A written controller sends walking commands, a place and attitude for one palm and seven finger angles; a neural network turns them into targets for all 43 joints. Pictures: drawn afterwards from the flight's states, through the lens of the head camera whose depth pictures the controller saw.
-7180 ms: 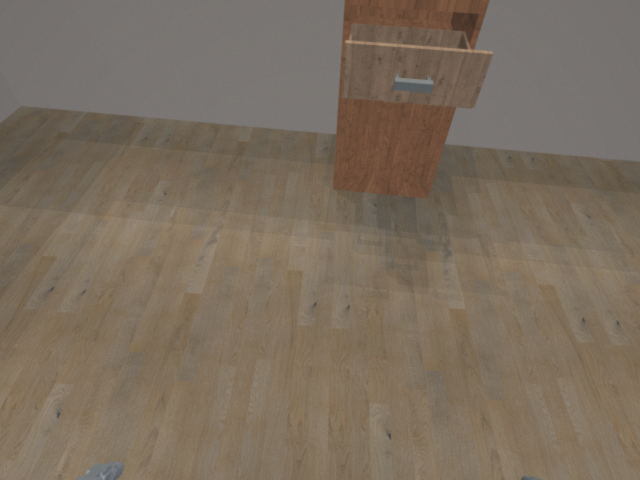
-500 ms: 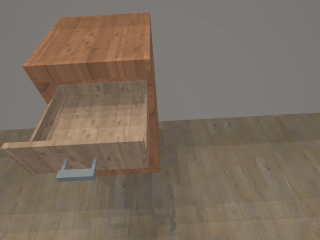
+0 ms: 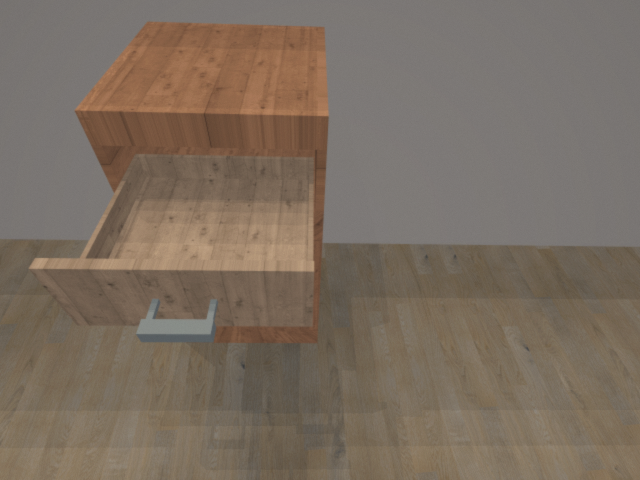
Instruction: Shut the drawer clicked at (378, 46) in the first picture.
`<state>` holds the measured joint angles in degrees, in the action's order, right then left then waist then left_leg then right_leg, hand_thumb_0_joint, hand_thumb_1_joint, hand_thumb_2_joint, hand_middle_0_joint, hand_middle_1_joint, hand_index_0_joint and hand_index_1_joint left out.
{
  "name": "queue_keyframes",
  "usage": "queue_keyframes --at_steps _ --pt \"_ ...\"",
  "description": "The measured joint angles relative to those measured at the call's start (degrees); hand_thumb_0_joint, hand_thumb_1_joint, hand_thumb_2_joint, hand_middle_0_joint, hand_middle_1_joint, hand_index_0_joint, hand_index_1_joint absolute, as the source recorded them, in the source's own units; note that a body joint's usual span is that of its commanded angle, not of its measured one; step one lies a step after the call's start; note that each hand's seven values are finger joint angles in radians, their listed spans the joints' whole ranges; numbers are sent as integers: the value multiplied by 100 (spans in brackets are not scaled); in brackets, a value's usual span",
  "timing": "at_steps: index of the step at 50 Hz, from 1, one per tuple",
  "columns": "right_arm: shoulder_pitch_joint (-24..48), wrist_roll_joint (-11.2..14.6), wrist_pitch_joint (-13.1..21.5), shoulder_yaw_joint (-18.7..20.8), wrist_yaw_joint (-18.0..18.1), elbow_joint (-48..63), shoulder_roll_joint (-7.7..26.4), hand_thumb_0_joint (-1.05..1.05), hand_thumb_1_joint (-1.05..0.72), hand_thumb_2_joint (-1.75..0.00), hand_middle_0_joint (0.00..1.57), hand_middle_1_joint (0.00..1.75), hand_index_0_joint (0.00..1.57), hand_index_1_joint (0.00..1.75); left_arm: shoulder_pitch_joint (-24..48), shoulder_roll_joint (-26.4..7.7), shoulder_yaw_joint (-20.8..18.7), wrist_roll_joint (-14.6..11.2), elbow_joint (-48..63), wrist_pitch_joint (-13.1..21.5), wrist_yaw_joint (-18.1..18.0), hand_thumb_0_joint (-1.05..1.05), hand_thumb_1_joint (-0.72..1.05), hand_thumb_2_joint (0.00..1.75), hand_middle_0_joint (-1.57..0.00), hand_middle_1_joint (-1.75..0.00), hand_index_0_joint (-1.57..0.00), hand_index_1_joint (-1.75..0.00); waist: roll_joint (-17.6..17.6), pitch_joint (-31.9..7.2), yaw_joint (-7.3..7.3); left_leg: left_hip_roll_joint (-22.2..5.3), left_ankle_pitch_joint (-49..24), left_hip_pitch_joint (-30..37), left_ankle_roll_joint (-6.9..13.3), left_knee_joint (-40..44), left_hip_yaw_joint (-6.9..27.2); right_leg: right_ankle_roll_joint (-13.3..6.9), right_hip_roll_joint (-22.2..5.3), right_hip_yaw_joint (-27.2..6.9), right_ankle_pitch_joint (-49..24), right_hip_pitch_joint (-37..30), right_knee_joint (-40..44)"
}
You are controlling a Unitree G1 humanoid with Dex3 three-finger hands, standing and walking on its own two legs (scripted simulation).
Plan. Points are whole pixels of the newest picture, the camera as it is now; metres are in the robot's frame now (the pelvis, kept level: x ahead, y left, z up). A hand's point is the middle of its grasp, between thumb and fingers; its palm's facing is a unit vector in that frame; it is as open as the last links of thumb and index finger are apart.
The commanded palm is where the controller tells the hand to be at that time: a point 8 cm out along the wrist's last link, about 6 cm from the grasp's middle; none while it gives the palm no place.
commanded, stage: come to a stop and stand still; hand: left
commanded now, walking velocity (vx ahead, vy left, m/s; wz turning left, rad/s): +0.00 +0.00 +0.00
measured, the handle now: (180, 318) +0.35 +0.25 -0.05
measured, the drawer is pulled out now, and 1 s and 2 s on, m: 0.30 0.30 0.30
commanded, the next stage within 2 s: look again from close up in 0.08 s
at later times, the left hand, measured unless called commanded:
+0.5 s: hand out of the picture +0.02 +0.18 -0.17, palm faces +0.03 -0.97 -0.23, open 7.4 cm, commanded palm none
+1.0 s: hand out of the picture +0.02 +0.17 -0.19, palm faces +0.08 -0.98 -0.19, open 7.4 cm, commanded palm none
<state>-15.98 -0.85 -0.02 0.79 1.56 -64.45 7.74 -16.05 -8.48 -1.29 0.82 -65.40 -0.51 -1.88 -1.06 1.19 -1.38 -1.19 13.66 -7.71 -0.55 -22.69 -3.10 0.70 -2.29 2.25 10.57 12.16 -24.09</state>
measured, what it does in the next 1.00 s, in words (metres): stands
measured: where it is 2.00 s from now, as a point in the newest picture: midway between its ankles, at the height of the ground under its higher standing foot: outside the picture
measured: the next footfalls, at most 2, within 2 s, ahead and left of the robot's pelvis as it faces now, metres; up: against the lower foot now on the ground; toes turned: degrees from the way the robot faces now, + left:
none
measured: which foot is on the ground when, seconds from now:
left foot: down 0.00-1.00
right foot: down 0.00-1.00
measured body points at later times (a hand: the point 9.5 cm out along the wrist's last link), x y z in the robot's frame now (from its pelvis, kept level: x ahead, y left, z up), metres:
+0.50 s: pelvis +0.01 +0.01 -0.01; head +0.01 -0.01 +0.44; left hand +0.02 +0.23 -0.16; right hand +0.01 -0.21 -0.17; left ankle -0.01 +0.12 -0.74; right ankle +0.03 -0.13 -0.74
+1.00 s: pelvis +0.03 +0.00 -0.01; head +0.04 +0.00 +0.44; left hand +0.02 +0.23 -0.17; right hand +0.02 -0.23 -0.17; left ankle -0.01 +0.12 -0.74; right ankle +0.03 -0.13 -0.74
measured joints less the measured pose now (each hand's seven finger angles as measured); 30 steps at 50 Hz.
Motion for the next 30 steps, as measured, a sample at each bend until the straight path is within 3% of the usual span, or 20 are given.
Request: queue_keyframes --at_steps 9,13,17,30 --pt "-122 23 53 -35 1 -67 -91 0 -92 -89 20 30 20 30 -225 127 55 -5 -135 60 -22 0 91 90 -20 -30 -20 -30 60 29 34 2 -24 43 7 88 -49 7 6 -47 -19 -5 49" --pt "-165 -20 27 -74 -84 174 -5 0 -92 -89 20 30 20 30 -268 179 159 17 -40 197 -76 0 91 90 -20 -30 -20 -30 201 74 97 -55 240 -303 10 -485 -10 1 35 -14 117 216 -274" --pt "-269 -35 84 -104 -89 354 56 0 -92 -89 20 30 20 30 -260 142 181 10 62 161 -32 0 90 90 -21 -30 -20 -30 267 1 156 9 372 -354 54 -674 -1 30 -37 -20 313 305 -561" --pt "-193 -27 134 -191 -69 298 135 0 -92 -89 20 30 20 30 106 -45 143 -26 357 149 -36 1 91 90 -20 -30 -20 -30 245 20 153 56 302 -51 41 -379 -58 27 -70 -77 363 139 -524"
